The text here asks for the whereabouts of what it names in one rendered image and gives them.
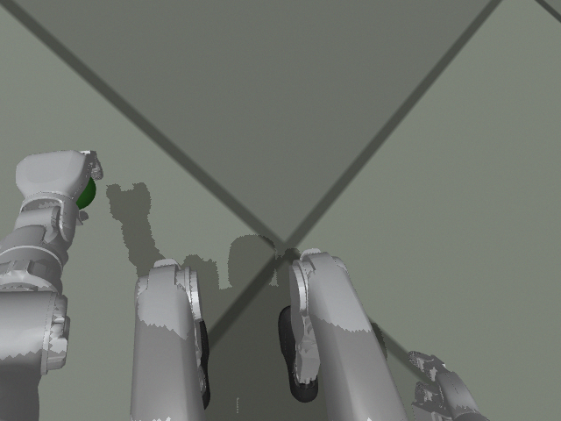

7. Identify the ball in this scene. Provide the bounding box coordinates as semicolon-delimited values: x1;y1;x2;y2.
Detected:
76;176;96;210

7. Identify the left robot arm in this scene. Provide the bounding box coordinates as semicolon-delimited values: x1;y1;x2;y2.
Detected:
0;193;77;421

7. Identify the left robot hand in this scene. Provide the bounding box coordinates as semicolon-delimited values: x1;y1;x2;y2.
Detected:
16;150;103;226

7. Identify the right robot hand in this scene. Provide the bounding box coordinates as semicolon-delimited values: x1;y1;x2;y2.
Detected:
408;351;481;421

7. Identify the right robot foot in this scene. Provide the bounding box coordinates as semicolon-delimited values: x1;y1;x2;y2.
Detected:
278;305;318;403

